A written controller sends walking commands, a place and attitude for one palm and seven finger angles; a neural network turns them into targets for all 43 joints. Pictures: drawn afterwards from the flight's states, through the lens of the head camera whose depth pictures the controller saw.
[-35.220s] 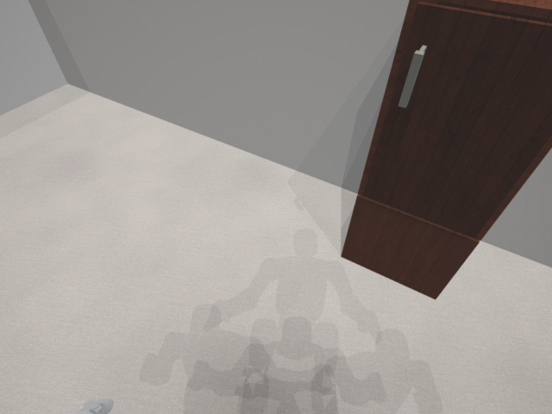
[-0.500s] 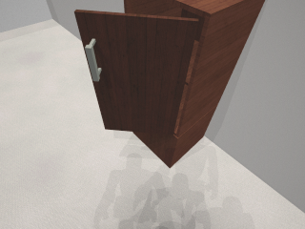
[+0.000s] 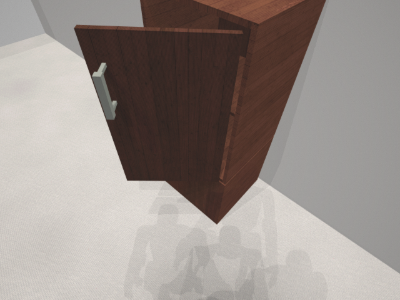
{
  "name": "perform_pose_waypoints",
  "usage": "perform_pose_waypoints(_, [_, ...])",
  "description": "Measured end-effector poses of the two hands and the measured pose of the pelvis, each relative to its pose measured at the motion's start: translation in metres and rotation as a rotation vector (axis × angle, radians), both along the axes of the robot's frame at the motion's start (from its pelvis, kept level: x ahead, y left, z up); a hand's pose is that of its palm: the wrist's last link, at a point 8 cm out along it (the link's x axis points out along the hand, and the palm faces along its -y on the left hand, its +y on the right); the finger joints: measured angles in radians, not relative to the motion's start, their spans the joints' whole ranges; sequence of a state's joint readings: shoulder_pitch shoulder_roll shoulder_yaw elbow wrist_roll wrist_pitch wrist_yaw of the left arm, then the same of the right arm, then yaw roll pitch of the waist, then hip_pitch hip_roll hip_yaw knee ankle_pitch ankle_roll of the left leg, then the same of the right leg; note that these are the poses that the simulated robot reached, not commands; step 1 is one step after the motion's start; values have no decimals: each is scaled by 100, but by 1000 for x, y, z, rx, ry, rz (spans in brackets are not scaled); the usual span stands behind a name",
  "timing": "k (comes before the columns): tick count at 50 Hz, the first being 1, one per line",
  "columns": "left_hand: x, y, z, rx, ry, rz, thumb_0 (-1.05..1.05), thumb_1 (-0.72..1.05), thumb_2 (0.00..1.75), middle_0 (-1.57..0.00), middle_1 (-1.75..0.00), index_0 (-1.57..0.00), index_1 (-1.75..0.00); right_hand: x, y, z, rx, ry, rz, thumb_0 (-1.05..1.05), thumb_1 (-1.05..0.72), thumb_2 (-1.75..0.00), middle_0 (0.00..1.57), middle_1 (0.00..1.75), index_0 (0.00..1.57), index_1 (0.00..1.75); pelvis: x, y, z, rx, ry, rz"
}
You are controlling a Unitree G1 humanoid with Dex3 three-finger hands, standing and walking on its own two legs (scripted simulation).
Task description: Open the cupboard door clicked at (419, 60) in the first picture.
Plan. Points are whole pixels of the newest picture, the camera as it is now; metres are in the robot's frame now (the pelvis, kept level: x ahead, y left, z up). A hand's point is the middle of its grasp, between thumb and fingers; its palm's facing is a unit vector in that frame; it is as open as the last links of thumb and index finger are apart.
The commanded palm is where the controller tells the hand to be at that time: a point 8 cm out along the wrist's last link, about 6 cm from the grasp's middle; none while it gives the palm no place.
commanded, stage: come to a stop and stand still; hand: left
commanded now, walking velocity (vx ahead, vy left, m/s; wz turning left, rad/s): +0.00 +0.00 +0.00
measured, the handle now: (107, 92) +0.56 +0.27 +0.10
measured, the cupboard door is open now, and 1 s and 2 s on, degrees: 42 42 42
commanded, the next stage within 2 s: look again from close up in 0.58 s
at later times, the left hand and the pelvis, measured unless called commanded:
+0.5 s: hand out of the picture -0.01 +0.14 -0.18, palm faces +0.06 -0.99 -0.16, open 7.3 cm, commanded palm none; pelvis +0.01 -0.02 +0.00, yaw +1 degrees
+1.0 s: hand out of the picture +0.03 +0.20 -0.16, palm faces +0.05 -0.95 -0.30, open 7.4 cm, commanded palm none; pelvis -0.03 -0.03 -0.01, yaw +0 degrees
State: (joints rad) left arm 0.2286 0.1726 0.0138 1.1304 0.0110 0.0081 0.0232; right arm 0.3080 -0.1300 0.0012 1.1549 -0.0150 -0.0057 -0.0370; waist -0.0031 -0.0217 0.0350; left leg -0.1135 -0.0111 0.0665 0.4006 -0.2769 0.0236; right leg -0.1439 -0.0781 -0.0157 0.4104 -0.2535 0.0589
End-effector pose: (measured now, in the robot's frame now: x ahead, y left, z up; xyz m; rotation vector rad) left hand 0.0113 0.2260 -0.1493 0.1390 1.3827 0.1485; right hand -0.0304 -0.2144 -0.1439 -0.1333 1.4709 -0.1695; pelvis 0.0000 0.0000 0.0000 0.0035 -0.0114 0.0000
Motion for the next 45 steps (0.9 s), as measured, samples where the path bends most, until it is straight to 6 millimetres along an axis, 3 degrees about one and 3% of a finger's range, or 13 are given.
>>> perform_pose_waypoints(9, [-2,-10,2,7,14,12,1,92,90,-20,-30,-20,-30,-1,2,-4,31,18,-8,0,-90,-90,20,30,20,30,5,-9,0,1,1,5])
perform_pose_waypoints(23, [-25,-37,0,-26,51,45,1,91,90,-20,-30,-20,-30,26,-21,-2,4,-34,23,1,-91,-90,20,30,20,30,7,-22,1,-3,-2,13])
perform_pose_waypoints(34, [-31,-46,-1,-39,62,49,1,91,90,-20,-30,-20,-30,28,-29,1,-7,-38,32,0,-91,-90,20,30,20,29,5,-27,2,-6,-2,15])
perform_pose_waypoints(37, [-27,-39,0,-20,35,17,1,91,90,-20,-30,-20,-30,31,-35,0,-7,-69,45,1,-91,-90,20,30,20,30,1,-28,-1,-2,9,18])
perform_pose_waypoints(45, [-4,3,12,103,-114,-5,1,91,90,-20,-30,-21,-30,58,-62,-3,-66,-234,44,1,-91,-90,20,30,20,30,-13,-27,-9,-2,-21,15])
